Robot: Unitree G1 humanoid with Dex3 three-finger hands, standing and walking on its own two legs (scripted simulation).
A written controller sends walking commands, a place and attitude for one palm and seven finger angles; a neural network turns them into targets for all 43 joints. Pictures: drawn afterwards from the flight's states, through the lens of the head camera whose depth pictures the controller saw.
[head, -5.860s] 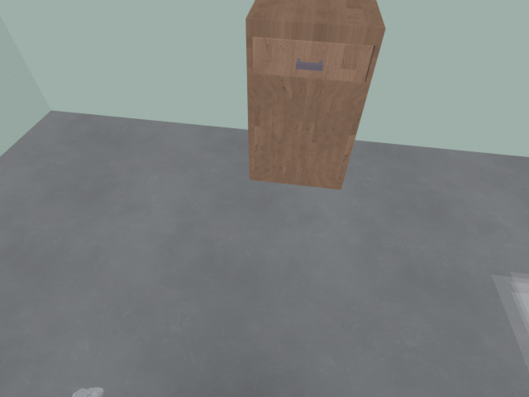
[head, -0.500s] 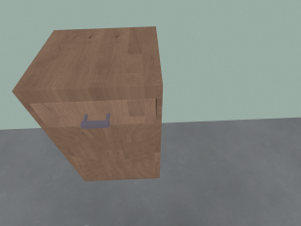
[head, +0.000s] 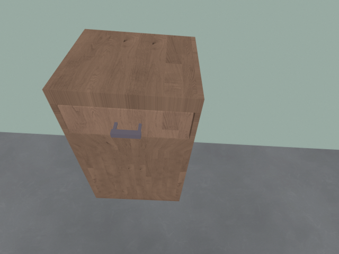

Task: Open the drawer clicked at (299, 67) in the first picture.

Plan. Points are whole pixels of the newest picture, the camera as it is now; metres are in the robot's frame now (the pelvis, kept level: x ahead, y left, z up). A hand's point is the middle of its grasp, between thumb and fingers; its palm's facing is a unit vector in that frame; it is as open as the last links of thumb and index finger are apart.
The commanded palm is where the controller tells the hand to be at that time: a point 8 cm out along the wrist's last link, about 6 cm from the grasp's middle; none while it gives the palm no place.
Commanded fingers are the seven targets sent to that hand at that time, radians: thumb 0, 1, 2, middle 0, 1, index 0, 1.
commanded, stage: come to a stop and stand still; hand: left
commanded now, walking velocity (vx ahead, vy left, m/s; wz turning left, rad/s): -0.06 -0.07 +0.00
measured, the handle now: (126, 129) +0.52 +0.19 -0.08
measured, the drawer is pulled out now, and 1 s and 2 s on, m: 0.00 0.00 0.00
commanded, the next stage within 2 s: look again from close up in 0.70 s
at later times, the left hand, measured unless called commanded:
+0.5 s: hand out of the picture -0.01 +0.11 -0.18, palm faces +0.04 -0.98 -0.20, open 7.3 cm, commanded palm none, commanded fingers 0.00 0.90 0.90 -0.20 -0.30 -0.20 -0.30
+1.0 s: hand out of the picture -0.01 +0.12 -0.19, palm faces +0.02 -0.98 -0.17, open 7.4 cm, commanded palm none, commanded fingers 0.00 0.90 0.90 -0.20 -0.30 -0.20 -0.30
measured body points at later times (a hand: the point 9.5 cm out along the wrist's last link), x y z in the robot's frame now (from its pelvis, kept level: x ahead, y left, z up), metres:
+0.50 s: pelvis +0.00 -0.06 +0.00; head +0.01 -0.07 +0.45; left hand -0.01 +0.16 -0.16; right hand -0.03 -0.26 -0.17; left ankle -0.02 +0.11 -0.74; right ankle -0.03 -0.13 -0.74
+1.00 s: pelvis +0.00 -0.04 -0.01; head +0.02 -0.03 +0.44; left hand -0.01 +0.17 -0.17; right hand +0.02 -0.27 -0.17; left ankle -0.02 +0.08 -0.75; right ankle -0.03 -0.13 -0.74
